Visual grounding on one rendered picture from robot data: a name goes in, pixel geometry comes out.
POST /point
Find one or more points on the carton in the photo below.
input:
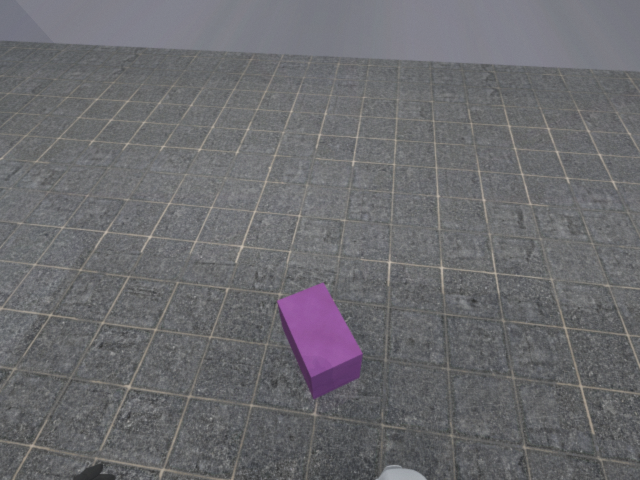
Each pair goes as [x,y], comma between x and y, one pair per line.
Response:
[324,347]

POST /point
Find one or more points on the robot right shin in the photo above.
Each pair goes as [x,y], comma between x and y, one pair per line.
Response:
[391,467]

